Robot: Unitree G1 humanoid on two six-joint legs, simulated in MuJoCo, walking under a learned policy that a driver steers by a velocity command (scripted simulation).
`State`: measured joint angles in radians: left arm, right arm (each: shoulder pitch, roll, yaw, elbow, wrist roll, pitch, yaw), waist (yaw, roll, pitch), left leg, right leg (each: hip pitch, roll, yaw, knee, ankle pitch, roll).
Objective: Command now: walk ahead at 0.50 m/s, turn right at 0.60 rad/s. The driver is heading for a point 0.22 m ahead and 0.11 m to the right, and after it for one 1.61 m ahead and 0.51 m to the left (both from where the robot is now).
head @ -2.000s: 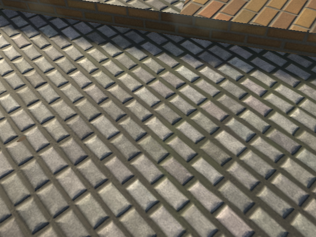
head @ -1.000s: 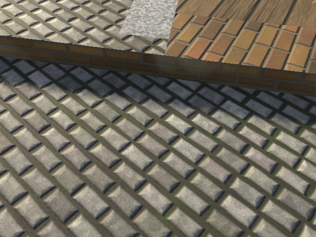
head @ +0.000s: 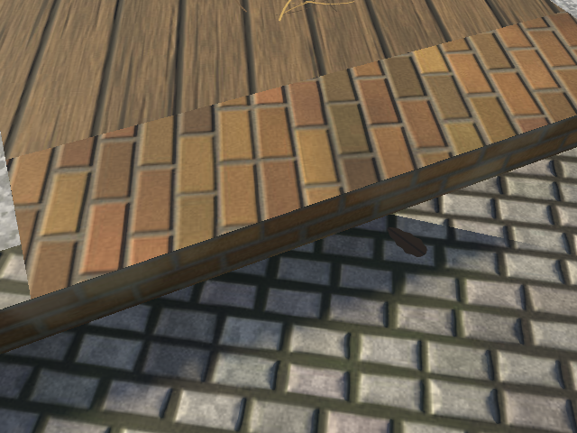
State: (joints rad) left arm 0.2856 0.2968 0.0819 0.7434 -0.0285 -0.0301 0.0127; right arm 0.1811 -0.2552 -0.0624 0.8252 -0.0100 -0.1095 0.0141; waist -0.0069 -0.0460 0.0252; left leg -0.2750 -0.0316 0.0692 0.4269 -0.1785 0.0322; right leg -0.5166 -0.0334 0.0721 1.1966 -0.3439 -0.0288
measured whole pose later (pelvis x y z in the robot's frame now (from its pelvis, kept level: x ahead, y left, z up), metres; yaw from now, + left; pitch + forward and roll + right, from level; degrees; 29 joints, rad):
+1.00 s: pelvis +0.52 -0.02 +0.00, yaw +13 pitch +1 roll +0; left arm 0.21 0.27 0.03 0.79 0.04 -0.06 -0.01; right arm 0.21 -0.30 -0.07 0.83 -0.01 -0.02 0.02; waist 0.00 -0.03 0.07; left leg -0.30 -0.10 0.03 0.47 -0.18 0.11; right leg -0.42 -0.08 -0.01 1.14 -0.34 0.02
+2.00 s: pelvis +0.92 +0.23 +0.10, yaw +44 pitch +2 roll +0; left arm 0.23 0.25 0.05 0.78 -0.03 -0.08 0.00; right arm 0.15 -0.19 -0.01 0.73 0.00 -0.02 0.04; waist 0.03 -0.01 0.05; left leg -0.66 -0.08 0.12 0.99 -0.38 0.13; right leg -0.58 0.02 0.11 1.77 -0.28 -0.03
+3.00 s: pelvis +1.18 +0.42 +0.17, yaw +18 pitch +3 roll +0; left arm 0.39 0.27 0.07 0.66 -0.03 -0.04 0.00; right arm 0.05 -0.27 -0.05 0.69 0.02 -0.10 0.03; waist 0.08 0.01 -0.01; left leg -0.52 0.03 -0.07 0.58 -0.14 -0.05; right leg -0.11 0.04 0.15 0.43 -0.36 -0.02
